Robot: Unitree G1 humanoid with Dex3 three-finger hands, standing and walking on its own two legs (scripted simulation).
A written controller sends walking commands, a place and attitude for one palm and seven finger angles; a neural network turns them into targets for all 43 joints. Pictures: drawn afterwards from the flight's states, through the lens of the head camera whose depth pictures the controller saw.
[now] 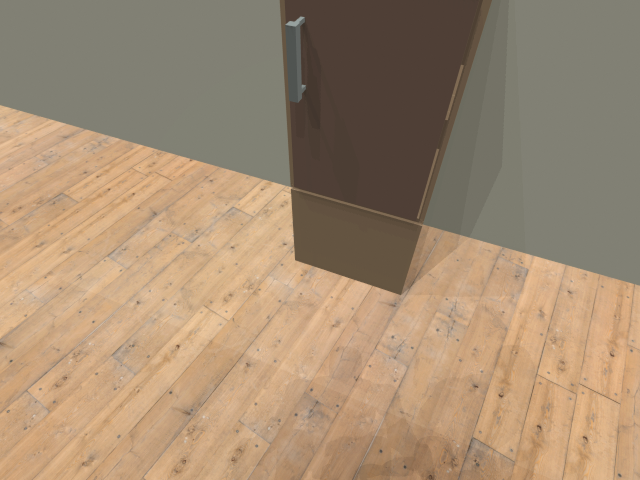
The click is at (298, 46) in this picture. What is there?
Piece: cupboard door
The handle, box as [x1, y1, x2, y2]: [285, 17, 305, 102]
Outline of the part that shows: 304,17 300,17 294,22 289,21 285,25 289,100 296,102 301,98 301,93 305,89 305,85 301,84 299,36 299,26 304,21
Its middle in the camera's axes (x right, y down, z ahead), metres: -0.06 -0.42 +0.91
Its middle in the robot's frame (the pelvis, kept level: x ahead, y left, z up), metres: +0.97 +0.10 +0.07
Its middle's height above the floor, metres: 0.85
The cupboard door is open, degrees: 0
